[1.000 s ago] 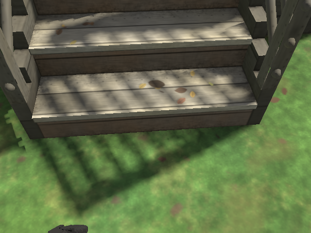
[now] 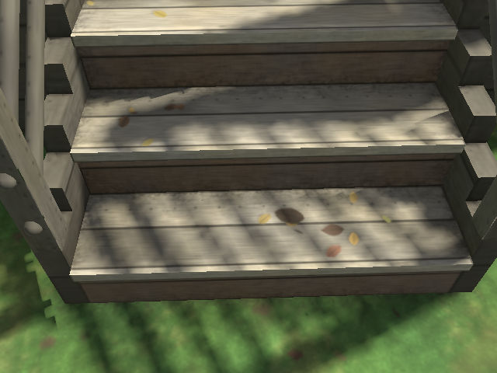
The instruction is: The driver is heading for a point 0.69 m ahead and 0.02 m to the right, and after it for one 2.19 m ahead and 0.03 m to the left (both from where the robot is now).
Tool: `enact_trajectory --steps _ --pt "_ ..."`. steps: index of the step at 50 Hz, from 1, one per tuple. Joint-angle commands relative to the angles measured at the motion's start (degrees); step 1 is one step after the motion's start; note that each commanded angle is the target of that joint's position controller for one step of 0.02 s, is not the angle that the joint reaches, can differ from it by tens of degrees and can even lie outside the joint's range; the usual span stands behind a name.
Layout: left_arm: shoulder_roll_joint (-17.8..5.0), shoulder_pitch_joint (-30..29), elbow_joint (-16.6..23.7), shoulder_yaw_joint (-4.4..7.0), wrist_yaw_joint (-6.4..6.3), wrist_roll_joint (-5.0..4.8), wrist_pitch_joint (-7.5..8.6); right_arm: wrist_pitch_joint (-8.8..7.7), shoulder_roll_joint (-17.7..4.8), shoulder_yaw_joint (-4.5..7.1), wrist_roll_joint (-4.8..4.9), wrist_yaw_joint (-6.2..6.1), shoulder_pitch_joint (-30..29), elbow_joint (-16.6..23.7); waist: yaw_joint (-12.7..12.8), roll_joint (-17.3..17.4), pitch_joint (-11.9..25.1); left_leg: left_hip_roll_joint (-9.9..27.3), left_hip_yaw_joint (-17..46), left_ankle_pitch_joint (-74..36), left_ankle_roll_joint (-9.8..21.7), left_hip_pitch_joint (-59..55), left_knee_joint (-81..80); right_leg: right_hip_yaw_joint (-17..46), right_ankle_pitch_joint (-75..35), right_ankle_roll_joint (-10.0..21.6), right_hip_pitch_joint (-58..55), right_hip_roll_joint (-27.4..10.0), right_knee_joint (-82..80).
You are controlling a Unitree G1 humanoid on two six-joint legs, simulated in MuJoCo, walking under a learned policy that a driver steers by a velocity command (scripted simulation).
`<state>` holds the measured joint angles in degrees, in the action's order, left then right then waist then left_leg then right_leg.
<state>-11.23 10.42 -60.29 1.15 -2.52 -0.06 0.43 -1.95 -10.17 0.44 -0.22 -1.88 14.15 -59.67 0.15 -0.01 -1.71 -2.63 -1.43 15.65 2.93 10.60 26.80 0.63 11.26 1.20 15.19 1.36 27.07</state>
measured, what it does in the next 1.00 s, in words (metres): walks ahead: right foot, then left foot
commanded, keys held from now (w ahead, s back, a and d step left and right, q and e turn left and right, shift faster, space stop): shift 0.04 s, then w+shift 0.88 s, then shift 0.08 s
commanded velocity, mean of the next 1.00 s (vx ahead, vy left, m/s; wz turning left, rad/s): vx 0.71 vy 0.00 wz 0.00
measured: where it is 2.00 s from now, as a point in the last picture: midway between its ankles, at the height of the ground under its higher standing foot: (278, 162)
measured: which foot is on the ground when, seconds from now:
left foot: down 0.00-0.42, up 0.44-0.84, down 0.86-1.00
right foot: down 0.00-0.10, up 0.12-0.38, down 0.40-0.86, up 0.88-1.00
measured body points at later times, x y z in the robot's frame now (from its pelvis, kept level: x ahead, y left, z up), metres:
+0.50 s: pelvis +0.15 -0.08 +0.00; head +0.17 -0.10 +0.45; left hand +0.26 +0.18 -0.12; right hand +0.18 -0.35 -0.15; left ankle +0.03 +0.06 -0.66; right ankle +0.17 -0.17 -0.74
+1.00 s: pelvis +0.51 -0.08 -0.01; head +0.52 -0.07 +0.44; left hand +0.63 +0.15 -0.14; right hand +0.53 -0.35 -0.14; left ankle +0.53 -0.03 -0.74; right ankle +0.41 -0.20 -0.53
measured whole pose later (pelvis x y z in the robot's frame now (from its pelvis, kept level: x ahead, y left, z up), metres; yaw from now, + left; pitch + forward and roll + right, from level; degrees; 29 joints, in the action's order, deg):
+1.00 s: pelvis +0.51 -0.08 -0.01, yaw +0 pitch +1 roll +1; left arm -10.7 10.4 -50.4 1.3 -0.5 2.2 5.8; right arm -5.4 -13.9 3.0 -2.4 0.0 18.0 -57.1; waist -0.3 -2.0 0.0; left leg -4.6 -7.5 13.3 6.5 17.7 29.3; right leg 3.3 15.5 6.3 36.8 1.0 100.6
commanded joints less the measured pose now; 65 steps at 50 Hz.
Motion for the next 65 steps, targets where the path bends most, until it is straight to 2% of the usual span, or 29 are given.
enact_trajectory --steps 1,3,5,9,10,11,13,14,18,20,22,25,27,36,40,43,44,45,46,48,51,54,57,60,61,62,63,64,65 --pt "-5.59 1.16 1.29 1.02 -0.23 -0.04 0.19 -0.32 -5.39 0.99 0.03 -0.1 2.64 1.02 0.11 0.38 1.5 4.68 4.63 -11.67 1.15 2.8 -5.22 3.31 -8.11 2.05 -4.67 -2.97 -2.42" --pt "-2.54 6.63 -1.38 0.04 0.15 1.07 -0.03 0.09 -4.34 0.69 -1.62 -0.31 7.23 -0.75 0.17 1.39 5.81 7.37 8.49 4.67 3.06 -0.67 -7.75 3.33 6.12 2.97 -5.24 -3.32 -1.6" --pt "-6.31 0.2 1.31 1.37 1.74 2.0 -0.2 1.11 -9.8 2.62 -1.74 0.61 9.93 -0.41 -2.89 5.61 -4.49 12.86 20.04 36.25 7.53 0.1 -16.55 -0.4 23.47 3.13 10.51 0.98 6.73" --pt "-5.41 -6.89 6.49 1.76 4.2 1.67 2.23 -0.86 -10.34 4.12 -1.25 1.03 8.51 -0.08 -2.14 4.72 -7.25 20.73 26.29 24.15 10.92 -8.23 -23.93 -0.45 7.83 1.91 25.37 -5.33 21.07" --pt "-7.98 -6.01 6.03 2.76 2.93 -3.64 4.53 -2.78 -11.37 4.43 2.33 0.21 5.77 1.95 -1.49 5.42 -5.59 21.46 25.08 16.47 9.67 -10.09 -22.01 2.38 6.87 2.36 26.52 -7.41 23.04" --pt "-8.13 -5.33 5.71 2.73 2.63 -4.03 5.74 -3.71 -10.57 4.3 2.98 0.08 5.82 2.2 -1.19 4.06 -3.14 20.17 21.76 14.88 8.77 -12.58 -21.75 1.95 5.91 2.33 26.69 -7.82 21.26" --pt "-6.13 -7.83 6.57 2.33 2.58 -2.34 6.84 -4.15 -10.97 4.51 2.39 0.43 6.81 2.75 -2.13 5.24 -2.65 17.55 16.95 12.04 7.7 -9.06 -21.87 -0.82 3.64 1.22 21.17 -6.88 14.48" --pt "-4.49 -10.07 8.2 2.06 4.77 2.75 4.78 -3.85 -9.84 4.43 -1.78 1.45 8.24 1.33 -2.34 5.49 -2.69 15.1 13.92 14.35 7.92 -5.32 -22.66 -4.57 4.28 0.41 16.28 -4.27 10.8" --pt "-5.47 -8.4 10.08 2.61 6.12 2.47 2.75 -3.97 -12.67 5.54 -1.04 2.41 6.11 2.78 -1.4 6.42 -4.23 15.37 11.01 13.99 8.31 2.96 -19.74 -8.04 2.16 0.38 3.86 -2.77 2.82" --pt "-7.91 4.15 6.89 3.7 4.96 2.45 3.84 -4.46 -12.62 5.42 -1.1 2.66 3.41 3.76 4.99 2.56 -0.32 12.04 6.34 2.5 7.07 10.5 -6.7 -8.18 4.37 1.82 -12.94 -1.18 0.18" --pt "-20.73 27.02 0.81 7.04 2.97 3.22 5.54 -5.51 -4.35 3.03 -0.95 3.15 -1.45 9.4 12.56 -24.56 8.95 -1.39 -1.46 11.67 3.02 37.8 34.65 33.64 41.08 8.63 -35.32 -22.66 -18.84" --pt "-10.57 9.68 5.47 4.28 3.61 1.98 5.57 -5.47 -7.69 3.59 -2.15 4.77 -2.22 8.58 2.5 -2.69 3.03 8.55 5.58 -3.77 4.26 38.1 42.68 25.17 28.08 7.26 -19.09 -19.5 -17.7" --pt "-7.85 8.2 5.33 3.24 3.19 1.34 6.25 -4.55 -6.77 3.19 -3.67 5.72 -3.5 9.01 0.57 -3.54 1.76 10.71 4.22 -8.02 2.01 35.84 39.83 18.83 20.5 6.75 -14.36 -16.68 -21.5" --pt "-8.6 13.78 3.17 3.08 3.25 0.41 9.39 -3.78 -5.15 1.23 -1.06 5.11 -24.56 17.5 2.66 -3.44 -5.58 5.09 -4.91 -22.81 0.74 21.62 7.48 -0.66 -23.07 6.29 -7.74 -9.81 -29.9" --pt "-8.46 12.72 2.79 2.43 1.47 1.96 8.04 -2.72 -7.58 2.14 -1.3 1.82 -11.94 15.36 -5.64 -7.97 3.72 1.3 -6.51 -8.45 6.19 16.25 13.97 -4.3 -71.59 6.1 -22.47 -13.47 -9.58" --pt "-10.43 0.59 6.44 2.95 0.71 2.12 6.79 -3.71 -13.52 5.61 -2.27 0.18 22.68 5.05 -22.28 -2.56 15.26 3.37 -3.86 -10.36 9.28 -20.67 1.07 -4.97 -52.61 6.17 -2.56 -6.56 37.55" --pt "-1.42 -5.13 9.7 0.95 1.5 1.38 8.26 -3.92 -17.29 6.32 -2.62 0.42 23.16 2.96 -16.86 13.5 9.9 14.43 13.97 -12.0 6.28 -27.04 -0.52 -1.31 8.45 5.58 22.31 4.82 63.82" --pt "1.04 11.6 11.24 0.16 2.1 -1.17 8.7 -3.06 -20.82 7.0 -2.71 1.19 14.22 5.03 -3.91 18.36 18.88 25.31 39.25 -12.08 13.83 -34.38 -9.81 8.37 9.29 6.9 35.49 5.34 74.55" --pt "-1.44 11.16 9.73 0.17 1.53 0.18 7.97 -2.79 -14.71 6.16 -2.61 1.64 5.81 6.78 -1.87 7.7 14.45 24.73 37.22 5.9 15.1 -27.28 -13.02 5.04 3.44 7.49 37.58 -0.36 78.6" --pt "-0.24 5.74 11.67 -0.1 1.86 2.43 6.32 -4.2 -3.54 2.34 -2.64 2.22 2.92 6.3 1.2 -4.08 4.06 20.38 23.62 -8.99 11.87 -7.95 -12.37 2.85 3.98 5.62 36.99 -1.96 82.96" --pt "3.9 -0.08 17.27 -1.81 2.59 3.02 2.2 -6.48 -4.42 0.85 -2.14 2.64 5.45 2.84 4.23 -1.3 -3.18 15.54 6.76 -36.48 7.41 11.33 -12.6 -0.55 10.32 3.56 36.32 -0.09 82.32" --pt "6.39 -8.22 24.53 -3.25 -1.29 1.63 0.35 -7.18 -7.84 0.64 -1.53 3.07 12.19 0.24 1.62 9.41 -3.21 18.25 6.93 -39.56 9.5 3.79 -16.23 -1.52 19.74 4.9 53.52 1.93 101.91" --pt "6.81 -19.4 33.49 -5.35 -1.89 1.52 1.59 -5.05 -4.94 -1.15 0.26 1.44 16.18 -2.48 2.61 -0.59 -6.63 13.08 -0.96 -31.45 3.88 0.7 -18.69 -3.79 22.1 6.2 60.08 -2.93 83.41" --pt "5.85 -14.55 32.61 -7.09 -0.67 -0.62 0.97 -2.36 -5.64 -0.75 3.67 -0.74 18.51 -1.53 1.51 0.59 10.68 7.59 -2.27 -80.41 7.83 6.97 -21.36 -16.86 11.12 3.47 13.92 3.21 47.6" --pt "3.48 -2.84 29.1 -5.5 -1.31 -1.63 0.39 -4.18 -14.41 1.38 3.67 -0.23 16.28 0.78 7.65 10.47 22.0 11.22 -0.71 -107.1 9.0 -0.51 -10.91 -13.45 7.38 3.31 1.75 5.12 45.19" --pt "0.57 12.06 24.15 -3.78 -1.56 0.72 0.08 -5.25 -20.46 4.04 4.42 1.18 9.09 2.8 14.49 14.78 31.75 15.72 -0.19 -115.94 8.09 -11.39 3.91 -6.16 4.33 6.12 -2.33 2.81 37.13" --pt "-3.12 18.65 19.74 -2.03 -0.91 3.81 0.2 -6.17 -20.46 5.22 5.8 2.29 8.46 3.4 16.34 8.06 35.12 14.47 0.58 -98.14 5.26 -12.31 19.44 2.84 -0.88 8.95 -8.14 1.55 25.02" --pt "-13.15 18.48 15.98 1.03 -1.68 4.23 -1.23 -6.77 -12.27 4.08 5.5 5.0 14.45 5.97 11.03 -21.08 37.11 -2.6 2.04 -14.84 -1.39 7.72 48.43 36.48 -46.44 19.71 -21.68 -19.28 7.39" --pt "-10.95 8.67 18.78 1.86 -2.46 2.25 -2.05 -5.32 -9.57 4.33 1.38 5.77 16.05 5.58 8.05 -11.36 39.46 -6.67 16.9 -4.13 -1.98 13.47 75.67 55.23 -30.94 21.25 -14.34 -21.88 -3.69"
